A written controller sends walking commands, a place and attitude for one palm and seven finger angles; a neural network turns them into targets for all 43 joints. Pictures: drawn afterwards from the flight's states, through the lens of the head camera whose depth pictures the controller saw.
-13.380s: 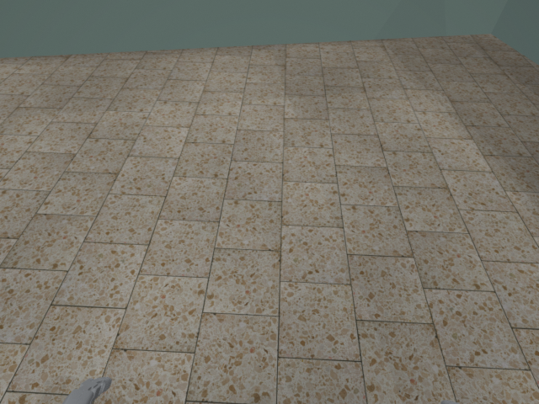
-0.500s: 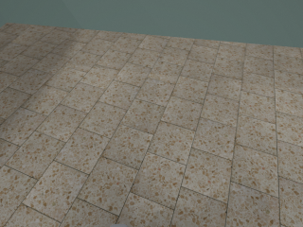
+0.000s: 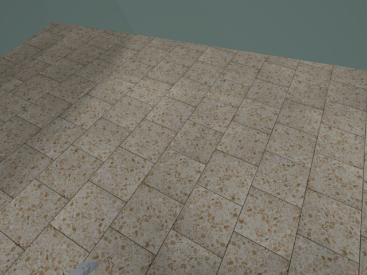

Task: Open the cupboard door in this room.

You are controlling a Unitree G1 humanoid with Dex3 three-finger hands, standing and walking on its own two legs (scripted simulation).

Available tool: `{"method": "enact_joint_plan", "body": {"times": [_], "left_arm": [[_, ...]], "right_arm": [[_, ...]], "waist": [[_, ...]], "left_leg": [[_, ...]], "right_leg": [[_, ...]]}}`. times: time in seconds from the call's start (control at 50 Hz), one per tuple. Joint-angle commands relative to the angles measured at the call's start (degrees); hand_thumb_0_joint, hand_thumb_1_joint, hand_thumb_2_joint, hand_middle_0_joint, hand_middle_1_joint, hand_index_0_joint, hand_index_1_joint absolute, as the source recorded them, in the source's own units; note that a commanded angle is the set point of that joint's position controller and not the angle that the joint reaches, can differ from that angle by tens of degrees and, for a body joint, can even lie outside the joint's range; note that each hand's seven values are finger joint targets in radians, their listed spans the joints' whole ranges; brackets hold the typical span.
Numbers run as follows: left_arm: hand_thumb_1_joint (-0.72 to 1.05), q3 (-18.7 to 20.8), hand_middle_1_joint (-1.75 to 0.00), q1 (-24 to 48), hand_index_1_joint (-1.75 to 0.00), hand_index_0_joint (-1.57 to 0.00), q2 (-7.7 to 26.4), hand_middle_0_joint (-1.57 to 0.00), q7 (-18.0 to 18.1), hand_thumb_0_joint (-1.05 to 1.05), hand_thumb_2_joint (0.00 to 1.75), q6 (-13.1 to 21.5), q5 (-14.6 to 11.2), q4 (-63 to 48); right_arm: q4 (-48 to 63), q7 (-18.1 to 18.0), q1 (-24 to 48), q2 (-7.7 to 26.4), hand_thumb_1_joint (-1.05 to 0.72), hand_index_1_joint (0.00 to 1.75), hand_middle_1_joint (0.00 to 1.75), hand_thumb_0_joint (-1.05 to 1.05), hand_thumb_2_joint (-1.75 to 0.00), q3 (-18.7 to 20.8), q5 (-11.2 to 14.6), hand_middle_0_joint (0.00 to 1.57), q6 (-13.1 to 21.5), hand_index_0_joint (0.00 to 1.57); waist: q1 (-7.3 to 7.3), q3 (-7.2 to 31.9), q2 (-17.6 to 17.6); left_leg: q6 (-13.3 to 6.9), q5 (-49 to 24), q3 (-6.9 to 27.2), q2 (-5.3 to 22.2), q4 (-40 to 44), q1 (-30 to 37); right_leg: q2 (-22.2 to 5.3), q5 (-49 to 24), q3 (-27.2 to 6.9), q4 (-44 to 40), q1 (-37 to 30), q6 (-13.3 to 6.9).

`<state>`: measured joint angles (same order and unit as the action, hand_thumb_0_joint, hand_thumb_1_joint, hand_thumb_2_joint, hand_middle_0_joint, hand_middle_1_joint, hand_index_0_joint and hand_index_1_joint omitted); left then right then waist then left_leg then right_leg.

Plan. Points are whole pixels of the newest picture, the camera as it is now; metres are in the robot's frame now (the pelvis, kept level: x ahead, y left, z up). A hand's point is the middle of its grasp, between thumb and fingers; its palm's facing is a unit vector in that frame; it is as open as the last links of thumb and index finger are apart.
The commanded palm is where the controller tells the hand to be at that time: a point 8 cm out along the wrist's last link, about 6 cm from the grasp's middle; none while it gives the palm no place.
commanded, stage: turn or walk to find it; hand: left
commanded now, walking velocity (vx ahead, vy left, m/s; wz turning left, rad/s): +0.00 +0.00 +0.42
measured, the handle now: out of the picture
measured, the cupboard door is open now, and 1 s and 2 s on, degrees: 0 0 0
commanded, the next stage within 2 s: none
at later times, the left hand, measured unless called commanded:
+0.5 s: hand out of the picture -0.05 +0.17 -0.16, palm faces +0.28 -0.92 -0.26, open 7.3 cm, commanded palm none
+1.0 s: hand out of the picture -0.07 +0.22 -0.16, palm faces +0.43 -0.87 -0.25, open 7.3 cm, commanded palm none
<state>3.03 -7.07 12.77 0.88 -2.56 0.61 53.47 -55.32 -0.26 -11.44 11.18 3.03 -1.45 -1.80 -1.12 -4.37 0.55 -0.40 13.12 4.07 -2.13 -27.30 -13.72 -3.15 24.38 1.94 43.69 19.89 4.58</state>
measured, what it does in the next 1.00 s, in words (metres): steps on the spot, turning left: right foot, then left foot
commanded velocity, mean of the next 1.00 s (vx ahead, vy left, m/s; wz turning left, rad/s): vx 0.00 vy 0.00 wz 0.42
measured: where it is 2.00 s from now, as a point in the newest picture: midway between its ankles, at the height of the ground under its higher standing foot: outside the picture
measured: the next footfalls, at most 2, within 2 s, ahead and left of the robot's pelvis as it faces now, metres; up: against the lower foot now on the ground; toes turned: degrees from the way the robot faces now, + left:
right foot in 0.06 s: +0.04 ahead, -0.12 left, +0.00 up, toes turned -2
left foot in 0.58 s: -0.06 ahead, +0.11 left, +0.00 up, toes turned +21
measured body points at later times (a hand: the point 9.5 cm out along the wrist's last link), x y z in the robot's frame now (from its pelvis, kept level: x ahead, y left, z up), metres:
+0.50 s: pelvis -0.04 -0.03 +0.00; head +0.00 -0.03 +0.45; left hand -0.06 +0.22 -0.14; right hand +0.08 -0.27 -0.15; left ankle -0.10 +0.11 -0.70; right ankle +0.00 -0.12 -0.74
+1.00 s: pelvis -0.07 -0.01 +0.00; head -0.05 +0.01 +0.45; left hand -0.09 +0.27 -0.14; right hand +0.08 -0.21 -0.14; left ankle -0.10 +0.09 -0.74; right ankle -0.02 -0.15 -0.69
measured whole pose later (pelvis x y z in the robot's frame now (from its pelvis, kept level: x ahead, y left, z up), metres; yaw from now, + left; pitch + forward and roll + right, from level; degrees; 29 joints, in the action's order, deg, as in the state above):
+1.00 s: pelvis -0.07 -0.01 +0.00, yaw +24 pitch +0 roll +0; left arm 3.6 -7.8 13.5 0.9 -3.3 0.9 54.8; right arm -55.7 -0.4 -12.1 10.2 2.7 -1.3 -1.2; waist -0.8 -3.8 -0.6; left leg -1.8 11.5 2.5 -2.3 -24.8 -12.9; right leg -4.3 24.8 1.3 52.2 22.9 5.2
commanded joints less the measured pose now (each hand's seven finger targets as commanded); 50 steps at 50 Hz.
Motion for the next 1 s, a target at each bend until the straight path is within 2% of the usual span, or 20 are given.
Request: {"method": "enact_joint_plan", "body": {"times": [0.0,0.02,0.04,0.06,0.1,0.12,0.16,0.3,0.44,0.48,0.52,0.54,0.56,0.58,0.6,0.62,0.64,0.72,0.92,0.98], "left_arm": [[0.90,1.25,-0.30,-7.33,-0.30,-0.20,5.67,-0.20,0.53,0.00,0.90,2.21,-0.29,-2.11],[0.90,1.83,-0.30,-9.43,-0.30,-0.20,8.53,-0.20,0.81,0.00,0.90,2.89,0.26,-1.79],[0.90,2.82,-0.30,-10.22,-0.30,-0.20,13.52,-0.20,1.20,0.00,0.90,3.25,1.06,-1.91],[0.90,2.48,-0.30,-10.15,-0.30,-0.20,13.68,-0.20,1.18,0.00,0.90,2.90,0.53,-2.80],[0.90,2.41,-0.30,-2.41,-0.30,-0.20,10.01,-0.20,1.52,0.00,0.90,2.66,0.21,-4.37],[0.90,1.76,-0.30,-0.29,-0.30,-0.20,8.57,-0.20,1.31,0.00,0.90,2.74,0.26,-5.19],[0.90,1.09,-0.30,-0.37,-0.30,-0.20,6.76,-0.20,1.01,0.00,0.90,3.25,0.19,-5.23],[0.90,1.66,-0.30,-7.10,-0.30,-0.20,7.49,-0.20,1.29,0.00,0.90,3.38,0.72,-2.52],[0.90,2.53,-0.30,-9.80,-0.30,-0.20,10.44,-0.20,1.02,0.00,0.90,2.81,1.30,-0.52],[0.90,2.67,-0.30,-9.09,-0.30,-0.20,10.94,-0.20,0.92,0.00,0.90,2.61,1.28,-0.22],[0.90,2.82,-0.30,-7.38,-0.30,-0.20,10.77,-0.20,0.85,0.00,0.90,2.30,0.79,-0.10],[0.90,2.50,-0.30,-7.76,-0.30,-0.20,9.45,-0.20,0.70,0.00,0.90,1.89,0.29,-0.38],[0.90,1.93,-0.30,-8.16,-0.30,-0.20,6.08,-0.20,0.50,0.00,0.90,1.44,-0.21,-1.71],[0.90,0.76,-0.30,-4.63,-0.30,-0.20,4.15,-0.20,0.47,0.00,0.90,0.79,0.27,-3.44],[0.90,1.07,-0.30,-2.82,-0.30,-0.20,5.80,-0.20,0.36,0.00,0.90,0.36,0.44,-3.60],[0.90,1.34,-0.30,-2.45,-0.30,-0.20,5.05,-0.20,0.49,0.00,0.90,-0.07,0.77,-2.50],[0.90,1.74,-0.30,-2.55,-0.30,-0.20,6.01,-0.20,0.26,0.00,0.90,-0.23,0.59,-1.74],[0.90,1.68,-0.30,-5.40,-0.30,-0.20,5.93,-0.20,-0.28,0.00,0.90,0.50,0.47,0.21],[0.90,0.98,-0.30,0.69,-0.30,-0.20,4.54,-0.20,0.30,0.00,0.90,0.64,0.03,-3.19],[0.90,0.84,-0.30,-0.05,-0.30,-0.20,3.70,-0.20,0.41,0.00,0.90,0.97,-0.30,-3.62]], "right_arm": [[4.14,-0.39,0.71,10.80,-0.90,0.30,0.30,0.00,-0.90,3.01,0.43,0.20,0.54,0.20],[4.52,-0.12,-0.02,8.25,-0.90,0.30,0.30,0.00,-0.90,2.76,0.83,0.20,0.64,0.20],[5.99,0.10,-0.01,4.65,-0.90,0.30,0.30,0.00,-0.90,2.04,0.92,0.20,0.68,0.20],[6.12,-0.11,1.43,7.59,-0.90,0.30,0.30,0.00,-0.90,2.85,0.55,0.20,0.01,0.20],[3.53,0.37,-0.88,7.97,-0.90,0.30,0.30,0.00,-0.90,3.49,0.19,0.20,-1.50,0.20],[2.36,0.74,-2.30,7.42,-0.90,0.30,0.30,0.00,-0.90,3.43,0.01,0.20,-1.72,0.20],[1.09,1.16,-4.62,6.36,-0.90,0.30,0.30,0.00,-0.90,3.05,-0.01,0.20,-1.83,0.20],[1.51,1.13,-0.24,6.24,-0.90,0.30,0.30,0.00,-0.90,2.47,0.18,0.20,-1.85,0.20],[2.67,0.90,3.24,4.93,-0.90,0.30,0.30,0.00,-0.90,1.22,0.95,0.20,-0.75,0.20],[2.56,0.74,1.95,4.84,-0.90,0.30,0.30,0.00,-0.90,1.07,1.09,0.20,-0.31,0.20],[1.70,0.69,-1.78,5.31,-0.90,0.30,0.30,0.00,-0.90,1.12,1.02,0.20,0.33,0.20],[1.30,0.78,-3.35,7.37,-0.90,0.30,0.30,0.00,-0.90,1.52,0.95,0.20,0.87,0.20],[1.59,0.51,-4.39,12.86,-0.90,0.30,0.30,0.00,-0.90,2.75,0.42,0.20,1.34,0.20],[1.52,0.06,-5.66,16.59,-0.90,0.30,0.30,0.00,-0.90,3.49,0.36,0.20,0.76,0.20],[1.53,0.00,-4.83,15.77,-0.90,0.30,0.30,0.00,-0.90,3.04,0.27,0.20,0.43,0.20],[1.57,-0.65,-2.57,13.44,-0.90,0.30,0.30,0.00,-0.90,2.55,0.08,0.20,0.89,0.20],[2.17,-1.04,0.39,12.42,-0.90,0.30,0.30,0.00,-0.90,2.08,0.12,0.20,0.78,0.20],[3.05,-1.14,0.97,11.08,-0.90,0.30,0.30,0.00,-0.90,1.53,0.58,0.20,1.63,0.20],[2.46,-0.90,-3.48,10.89,-0.90,0.30,0.30,0.00,-0.90,2.61,0.00,0.20,1.24,0.20],[2.82,-0.78,-2.48,11.41,-0.90,0.30,0.30,0.00,-0.90,2.80,-0.18,0.20,0.87,0.20]], "waist": [[2.85,7.77,6.03],[3.64,9.33,-1.78],[4.16,8.36,-17.94],[4.78,7.57,-14.06],[1.22,2.33,-10.95],[-0.06,1.35,-7.80],[-0.70,1.55,-8.49],[2.50,2.17,-9.68],[4.48,5.18,-12.47],[3.49,6.33,-12.03],[0.91,8.11,-9.93],[-0.17,9.42,-3.91],[-1.06,8.79,11.83],[-2.42,6.42,17.07],[-1.97,4.52,10.37],[-1.34,3.60,14.16],[-0.25,1.37,13.94],[1.27,4.22,6.49],[-1.22,5.29,7.89],[-0.65,6.03,8.91]], "left_leg": [[-5.33,-18.16,12.98,10.39,-0.05,-3.53],[-2.02,-6.52,9.03,6.25,-5.74,-10.50],[1.87,16.48,-0.32,-1.96,-18.72,-20.15],[1.72,21.80,1.20,-0.43,-29.59,-18.14],[1.66,15.04,2.63,1.75,-40.13,-17.23],[2.13,11.55,1.43,2.41,-42.59,-17.25],[3.28,6.91,-0.28,2.48,-43.87,-17.66],[4.89,9.03,-2.40,4.58,-35.47,-17.06],[3.75,14.57,-6.99,4.47,-18.82,-10.01],[3.19,13.09,-8.23,3.80,-13.09,-6.64],[2.61,3.55,-8.78,3.71,-1.36,1.19],[1.70,-3.16,-6.08,5.47,5.37,8.47],[-3.06,-12.44,11.47,18.39,9.93,14.43],[-8.48,-22.96,17.56,25.59,11.52,10.72],[-9.86,-19.03,13.32,25.71,11.11,5.75],[-8.30,-18.26,12.24,21.63,12.01,4.15],[-7.36,-17.05,10.43,19.21,11.48,3.51],[-6.74,-26.35,5.47,15.03,9.22,8.95],[-10.01,-24.92,13.02,15.91,7.81,9.27],[-9.69,-25.09,14.76,14.94,6.54,5.95]], "right_leg": [[0.45,-13.45,0.76,-19.20,-13.50,-1.00],[-6.85,-16.09,-5.40,-24.62,-21.35,-2.57],[-21.07,-22.79,-19.86,-26.32,-24.03,-8.73],[-25.21,-25.01,-20.62,-27.03,-15.39,-13.49],[-20.04,-10.53,-15.32,-30.27,-6.45,-12.53],[-16.92,-10.46,-10.69,-29.31,-6.04,-11.26],[-13.29,-15.74,-3.63,-27.94,-7.58,-9.15],[-16.22,-19.22,-2.91,-27.41,-12.65,-11.49],[-18.67,-28.87,-0.84,-23.20,-15.16,-13.53],[-18.59,-30.28,0.10,-21.10,-14.69,-12.94],[-17.13,-27.25,3.72,-15.65,-11.66,-9.47],[-14.77,-22.48,6.26,-9.39,-6.13,-6.44],[-7.17,-3.27,9.22,1.93,7.71,-2.12],[-3.69,11.90,5.79,10.61,12.35,-0.73],[-4.77,9.26,2.33,14.84,9.98,-1.59],[-4.63,6.64,0.20,16.38,10.90,-1.23],[-4.18,3.30,-0.45,18.92,11.92,-1.09],[-2.93,-3.22,-0.58,21.54,12.43,0.15],[-1.48,1.33,-1.43,9.32,8.99,0.68],[0.18,1.78,-0.57,1.22,2.96,-0.18]]}}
